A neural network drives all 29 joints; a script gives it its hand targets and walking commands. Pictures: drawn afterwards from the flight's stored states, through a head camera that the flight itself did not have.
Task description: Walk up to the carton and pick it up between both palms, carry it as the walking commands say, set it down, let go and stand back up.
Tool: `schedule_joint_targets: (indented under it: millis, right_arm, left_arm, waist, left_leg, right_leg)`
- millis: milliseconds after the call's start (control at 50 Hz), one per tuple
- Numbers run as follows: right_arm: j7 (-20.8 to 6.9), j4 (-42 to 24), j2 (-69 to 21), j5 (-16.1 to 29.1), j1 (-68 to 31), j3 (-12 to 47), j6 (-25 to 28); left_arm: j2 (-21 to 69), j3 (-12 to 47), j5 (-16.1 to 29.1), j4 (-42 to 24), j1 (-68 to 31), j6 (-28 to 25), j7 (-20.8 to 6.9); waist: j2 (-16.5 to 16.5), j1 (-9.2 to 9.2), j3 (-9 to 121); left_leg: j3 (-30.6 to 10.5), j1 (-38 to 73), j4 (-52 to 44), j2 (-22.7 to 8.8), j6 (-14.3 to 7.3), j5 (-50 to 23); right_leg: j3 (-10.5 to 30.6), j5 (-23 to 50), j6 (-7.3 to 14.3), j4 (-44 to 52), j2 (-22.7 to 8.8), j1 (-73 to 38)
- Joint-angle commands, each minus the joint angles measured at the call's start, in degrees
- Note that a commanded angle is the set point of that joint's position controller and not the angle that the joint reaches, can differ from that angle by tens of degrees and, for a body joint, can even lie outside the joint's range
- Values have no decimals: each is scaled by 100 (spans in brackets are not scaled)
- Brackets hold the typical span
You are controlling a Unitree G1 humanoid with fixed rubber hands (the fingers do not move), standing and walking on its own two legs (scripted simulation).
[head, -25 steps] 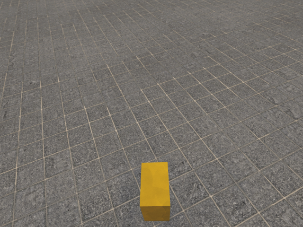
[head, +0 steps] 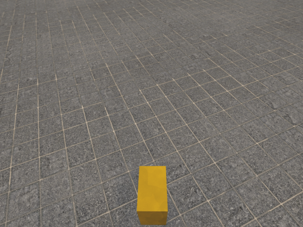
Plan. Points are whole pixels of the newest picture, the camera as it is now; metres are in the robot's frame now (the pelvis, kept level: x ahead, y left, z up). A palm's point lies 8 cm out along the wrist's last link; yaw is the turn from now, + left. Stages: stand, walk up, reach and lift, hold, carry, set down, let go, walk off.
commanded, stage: stand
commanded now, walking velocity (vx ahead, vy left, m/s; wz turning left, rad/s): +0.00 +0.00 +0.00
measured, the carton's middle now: (153, 196) +0.42 +0.04 -0.64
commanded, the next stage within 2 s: reach and lift in 0.20 s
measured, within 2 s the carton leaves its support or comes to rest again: neither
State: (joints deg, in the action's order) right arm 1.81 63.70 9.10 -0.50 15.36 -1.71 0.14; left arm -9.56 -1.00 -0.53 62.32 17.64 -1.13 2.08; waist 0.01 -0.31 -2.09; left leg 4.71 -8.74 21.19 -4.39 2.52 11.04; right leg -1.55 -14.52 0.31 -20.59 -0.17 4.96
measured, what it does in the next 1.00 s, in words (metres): lowers itself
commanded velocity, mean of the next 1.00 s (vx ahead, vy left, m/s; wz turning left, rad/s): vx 0.00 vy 0.00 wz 0.00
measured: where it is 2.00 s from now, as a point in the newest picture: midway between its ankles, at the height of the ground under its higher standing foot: outside the picture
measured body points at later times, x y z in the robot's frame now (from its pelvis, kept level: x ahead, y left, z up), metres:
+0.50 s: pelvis -0.01 +0.02 -0.02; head +0.06 +0.02 +0.43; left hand +0.15 +0.23 -0.15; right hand +0.16 -0.21 -0.14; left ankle +0.00 +0.14 -0.75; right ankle -0.04 -0.11 -0.75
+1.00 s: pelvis -0.08 +0.01 -0.08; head +0.06 +0.03 +0.35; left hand +0.20 +0.23 -0.19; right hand +0.20 -0.18 -0.19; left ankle +0.00 +0.15 -0.75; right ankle -0.04 -0.12 -0.75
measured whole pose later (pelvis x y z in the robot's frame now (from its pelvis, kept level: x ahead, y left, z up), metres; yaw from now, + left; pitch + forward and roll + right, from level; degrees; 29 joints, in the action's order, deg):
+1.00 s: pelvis -0.08 +0.01 -0.08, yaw +2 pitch +17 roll -1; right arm 1.2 30.4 5.7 -0.3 -14.6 -7.4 -27.5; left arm -9.1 -6.6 -1.2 29.6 -15.1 28.1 -0.4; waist 0.1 -0.4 -0.6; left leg -2.0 -55.9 57.3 -1.2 1.3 18.7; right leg 0.6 -24.1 -1.3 -58.8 -0.2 51.9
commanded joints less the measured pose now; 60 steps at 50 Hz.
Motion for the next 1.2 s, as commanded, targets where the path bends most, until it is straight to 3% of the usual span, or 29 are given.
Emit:
schedule_joint_targets:
  millis: [0,180,200,220,240,260,280,300,340,380,420,500,600,640,680,780,860,980,1180]
  right_arm:
    - [19,-18,446,9,371,-63,27]
    - [28,108,365,7,470,-28,21]
    - [-16,-3795,1345,495,-3943,282,-27]
    - [109,-2499,963,384,-3261,201,-550]
    - [137,-2648,1129,438,-2435,190,-922]
    - [130,-2595,1073,477,-2084,259,-1401]
    - [119,-2519,944,601,-1818,360,-1950]
    - [95,-2361,733,632,-1480,457,-2556]
    - [61,-2116,585,604,-1197,360,-3407]
    - [-76,-2193,482,422,-954,228,-3764]
    - [-220,-2587,417,69,-862,-10,-3703]
    - [-369,-3467,403,-463,-1200,-457,-3228]
    - [-460,-4036,322,-489,-1341,-614,-2434]
    - [-472,-4134,302,-379,-1423,-588,-2178]
    - [-436,-4183,278,-255,-1540,-535,-2094]
    - [-292,-4284,143,-74,-1867,-447,-2473]
    - [-192,-4139,120,-28,-2751,-569,-2652]
    - [58,-3743,11,36,-4234,-704,-2733]
    - [402,-3085,-149,-110,-5837,-1094,-2355]
  left_arm:
    - [-445,-43,14,-2,421,-22,26]
    - [-386,20,12,143,482,-16,42]
    - [-1187,417,486,-3751,-3764,101,10]
    - [-1121,128,353,-2736,-2954,622,107]
    - [-1153,222,395,-2957,-2376,1093,102]
    - [-1074,254,472,-2873,-2019,1632,72]
    - [-1037,183,440,-2757,-1712,2231,24]
    - [-838,190,468,-2560,-1293,2817,-14]
    - [-601,228,512,-2304,-1000,3646,-41]
    - [-417,248,487,-2474,-771,3951,-75]
    - [-274,148,215,-2912,-755,3899,-128]
    - [-181,-288,-355,-3797,-1265,3432,-180]
    - [-76,-414,-427,-4211,-1315,2659,-246]
    - [-64,-433,-356,-4263,-1392,2383,-238]
    - [-79,-419,-262,-4244,-1516,2287,-240]
    - [-170,-362,-79,-4320,-2088,2654,-276]
    - [-301,-501,-101,-4167,-3113,2819,-263]
    - [-328,-707,-65,-3634,-4535,2890,-211]
    - [-275,-1173,-335,-2803,-6202,2511,13]
  waist:
    - [-12,-13,-99]
    - [-8,-7,-173]
    - [177,-345,1307]
    - [177,142,974]
    - [107,50,996]
    - [190,86,837]
    - [197,7,627]
    - [180,72,496]
    - [163,-104,671]
    - [161,-72,1273]
    - [109,-45,1579]
    - [-142,-27,1854]
    - [-209,27,2830]
    - [-135,85,3123]
    - [-6,100,3215]
    - [-3,43,2571]
    - [-74,-7,1992]
    - [-108,-42,2222]
    - [-102,18,3438]
  left_leg:
    - [-218,164,-208,-326,-120,-994]
    - [-204,104,-199,-301,-128,-933]
    - [-277,-1401,688,337,-329,750]
    - [2,-1413,1112,231,-503,1057]
    - [161,-1277,1235,346,-531,1240]
    - [215,-997,1241,438,-517,1073]
    - [261,-704,1334,552,-482,870]
    - [224,-531,1306,666,-520,612]
    - [-99,-772,1237,656,-636,-235]
    - [-452,-919,1172,566,-632,-1421]
    - [-605,-771,1172,559,-515,-2221]
    - [-683,-673,1433,545,-401,-2729]
    - [-619,-1121,2267,610,-225,-3084]
    - [-576,-1455,2537,634,-156,-2891]
    - [-493,-1823,2656,664,-126,-2219]
    - [-354,-2293,2589,644,-193,130]
    - [-355,-2684,2660,627,-234,1117]
    - [-291,-3043,2919,655,-216,1239]
    - [-220,-3404,3243,754,-109,517]
  right_leg:
    - [353,1433,91,287,-546,331]
    - [320,1291,49,255,-546,392]
    - [199,-610,104,-525,-36,2045]
    - [-83,-1080,278,-762,-250,2581]
    - [-325,-1496,300,-746,-322,2800]
    - [-347,-1584,300,-657,-282,3047]
    - [-274,-1543,325,-531,-283,3375]
    - [-212,-1280,358,-430,-202,3620]
    - [64,-27,402,-733,-63,3311]
    - [256,1438,388,-1045,98,2459]
    - [304,2100,285,-1098,217,2287]
    - [272,1965,115,-1231,334,2881]
    - [218,2076,-59,-2026,368,3589]
    - [171,1899,-105,-2300,388,3749]
    - [121,1562,-123,-2470,382,3756]
    - [-96,-313,-61,-2446,352,4011]
    - [-169,-1216,-2,-2545,319,4411]
    - [-182,-1336,-46,-2791,275,4564]
    - [-193,-718,-195,-3042,374,4828]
